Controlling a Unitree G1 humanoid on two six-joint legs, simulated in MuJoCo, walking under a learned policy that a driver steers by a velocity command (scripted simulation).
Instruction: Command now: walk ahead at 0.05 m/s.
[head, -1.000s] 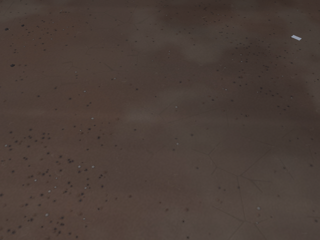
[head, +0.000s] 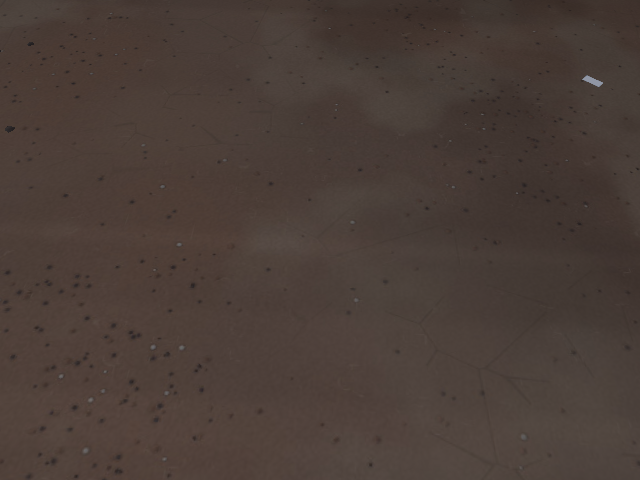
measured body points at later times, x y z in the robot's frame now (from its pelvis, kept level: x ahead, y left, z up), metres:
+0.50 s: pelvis +0.02 -0.02 +0.00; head +0.03 -0.02 +0.45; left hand +0.05 +0.23 -0.15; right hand +0.03 -0.27 -0.15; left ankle -0.03 +0.09 -0.74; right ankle +0.00 -0.15 -0.74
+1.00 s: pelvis -0.01 -0.02 +0.00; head +0.01 -0.02 +0.45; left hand +0.00 +0.22 -0.16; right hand -0.02 -0.25 -0.16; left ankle -0.03 +0.09 -0.74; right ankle +0.00 -0.15 -0.74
